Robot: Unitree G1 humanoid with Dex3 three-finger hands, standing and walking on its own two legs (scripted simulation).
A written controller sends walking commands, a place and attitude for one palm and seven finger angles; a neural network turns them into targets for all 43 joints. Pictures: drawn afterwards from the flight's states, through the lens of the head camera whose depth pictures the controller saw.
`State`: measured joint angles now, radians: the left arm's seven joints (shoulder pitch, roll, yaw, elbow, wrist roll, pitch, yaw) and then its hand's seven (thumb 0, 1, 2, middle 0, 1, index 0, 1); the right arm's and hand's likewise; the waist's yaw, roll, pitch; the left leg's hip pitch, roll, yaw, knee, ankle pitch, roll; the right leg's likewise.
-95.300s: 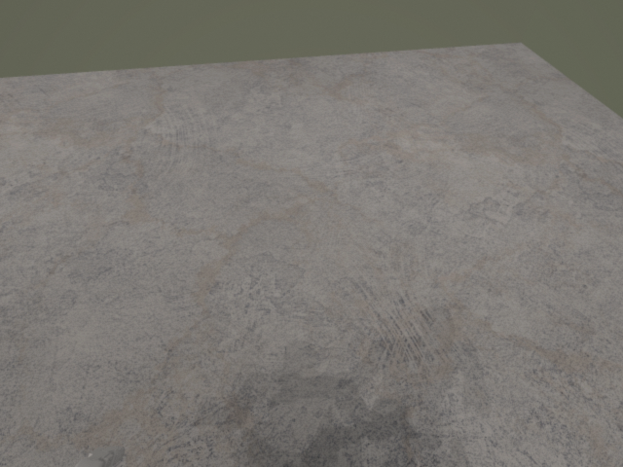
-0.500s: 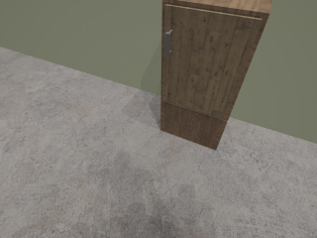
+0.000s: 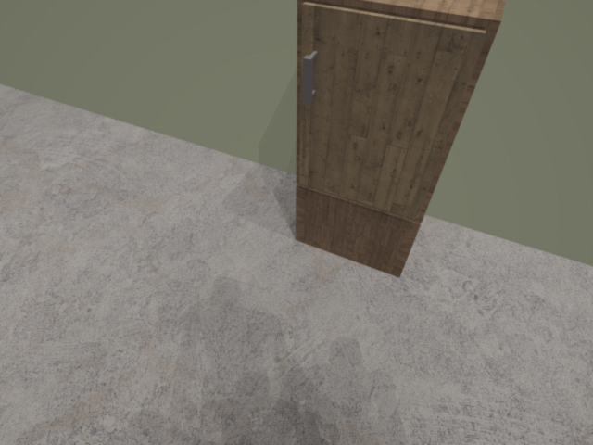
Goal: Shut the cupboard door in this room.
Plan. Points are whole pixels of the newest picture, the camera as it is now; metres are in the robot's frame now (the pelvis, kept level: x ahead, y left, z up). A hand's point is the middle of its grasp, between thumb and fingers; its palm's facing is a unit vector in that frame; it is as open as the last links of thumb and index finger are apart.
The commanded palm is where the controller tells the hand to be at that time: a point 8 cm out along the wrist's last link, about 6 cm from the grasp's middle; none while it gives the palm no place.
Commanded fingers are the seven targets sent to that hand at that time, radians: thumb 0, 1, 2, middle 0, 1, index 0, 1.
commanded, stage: look to check the result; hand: left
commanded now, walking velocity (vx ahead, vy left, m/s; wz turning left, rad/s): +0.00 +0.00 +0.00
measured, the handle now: (310, 77) +1.00 +0.00 +0.01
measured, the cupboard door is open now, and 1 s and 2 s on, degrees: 0 0 0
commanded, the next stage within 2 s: stand and wait in 0.42 s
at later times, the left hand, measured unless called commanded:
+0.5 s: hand out of the picture +0.05 +0.20 -0.16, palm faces +0.00 -0.96 -0.27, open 7.4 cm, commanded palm none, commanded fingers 0.00 0.90 0.90 -0.20 -0.30 -0.20 -0.30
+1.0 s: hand out of the picture +0.07 +0.20 -0.16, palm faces +0.00 -0.95 -0.30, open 7.4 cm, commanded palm none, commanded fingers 0.00 0.90 0.90 -0.20 -0.30 -0.20 -0.30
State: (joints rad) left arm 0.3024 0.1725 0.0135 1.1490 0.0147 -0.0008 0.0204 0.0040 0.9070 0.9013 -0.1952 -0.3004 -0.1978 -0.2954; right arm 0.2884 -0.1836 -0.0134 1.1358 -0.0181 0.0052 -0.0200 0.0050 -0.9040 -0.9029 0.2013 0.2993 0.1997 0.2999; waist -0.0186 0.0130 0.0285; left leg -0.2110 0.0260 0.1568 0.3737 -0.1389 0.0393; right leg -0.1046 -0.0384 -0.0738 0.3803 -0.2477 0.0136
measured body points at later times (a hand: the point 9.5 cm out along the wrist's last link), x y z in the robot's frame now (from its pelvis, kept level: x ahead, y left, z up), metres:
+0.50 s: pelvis +0.01 -0.01 +0.00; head +0.02 -0.02 +0.45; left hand +0.05 +0.25 -0.14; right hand +0.06 -0.28 -0.15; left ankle +0.04 +0.09 -0.74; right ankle -0.03 -0.12 -0.74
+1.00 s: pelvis +0.04 -0.03 +0.00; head +0.05 -0.04 +0.45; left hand +0.07 +0.25 -0.14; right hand +0.09 -0.30 -0.15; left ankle +0.04 +0.09 -0.74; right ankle -0.03 -0.13 -0.74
